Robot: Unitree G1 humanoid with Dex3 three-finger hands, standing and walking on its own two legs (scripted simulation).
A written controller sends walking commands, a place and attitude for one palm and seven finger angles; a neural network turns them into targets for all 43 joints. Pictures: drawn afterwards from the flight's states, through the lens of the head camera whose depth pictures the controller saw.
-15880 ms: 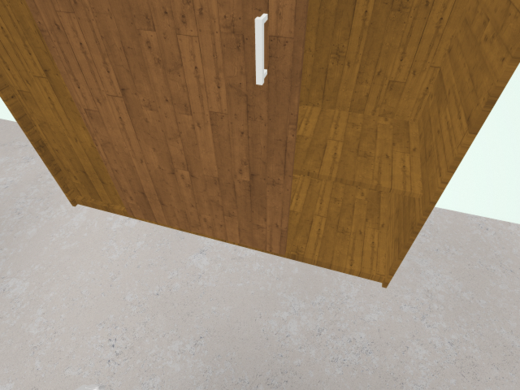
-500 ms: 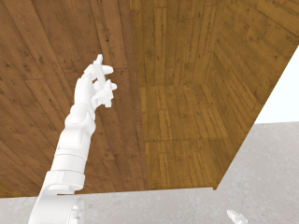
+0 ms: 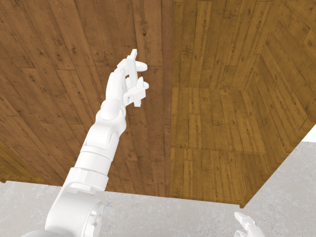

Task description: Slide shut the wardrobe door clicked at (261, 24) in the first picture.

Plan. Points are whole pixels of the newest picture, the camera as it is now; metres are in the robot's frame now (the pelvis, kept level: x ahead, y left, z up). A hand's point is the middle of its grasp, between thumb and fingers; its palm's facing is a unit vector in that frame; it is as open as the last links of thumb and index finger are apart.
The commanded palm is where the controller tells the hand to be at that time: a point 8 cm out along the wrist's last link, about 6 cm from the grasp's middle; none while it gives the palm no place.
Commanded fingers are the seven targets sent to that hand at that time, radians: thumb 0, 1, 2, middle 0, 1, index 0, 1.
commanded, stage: tug the door sideways, standing still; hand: left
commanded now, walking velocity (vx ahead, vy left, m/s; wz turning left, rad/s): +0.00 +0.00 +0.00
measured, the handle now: (136, 79) +0.47 +0.09 +0.18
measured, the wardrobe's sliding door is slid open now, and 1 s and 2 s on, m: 0.43 0.40 0.23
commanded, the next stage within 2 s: step sideways, sliding the door along in 0.46 s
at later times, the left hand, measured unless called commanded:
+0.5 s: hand (149, 91) +0.41 +0.05 +0.18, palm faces +0.01 -1.00 -0.07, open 5.7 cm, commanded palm +0.39 +0.05 +0.18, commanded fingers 0.00 0.90 0.90 -0.45 -1.40 -0.45 -1.40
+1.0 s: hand (151, 91) +0.41 +0.04 +0.18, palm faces -0.02 -0.99 -0.11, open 5.6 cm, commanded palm +0.40 +0.06 +0.18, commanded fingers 0.00 0.90 0.90 -0.45 -1.40 -0.45 -1.40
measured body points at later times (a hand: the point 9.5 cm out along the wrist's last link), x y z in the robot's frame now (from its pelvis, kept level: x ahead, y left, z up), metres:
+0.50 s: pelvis -0.04 +0.00 -0.01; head -0.02 -0.02 +0.44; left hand +0.40 +0.10 +0.19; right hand +0.04 -0.24 -0.14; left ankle +0.00 +0.13 -0.74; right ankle -0.09 -0.11 -0.74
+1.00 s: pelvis -0.03 -0.04 -0.01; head +0.01 -0.05 +0.43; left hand +0.41 +0.10 +0.19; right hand +0.08 -0.27 -0.15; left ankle +0.00 +0.12 -0.74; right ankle -0.08 -0.11 -0.71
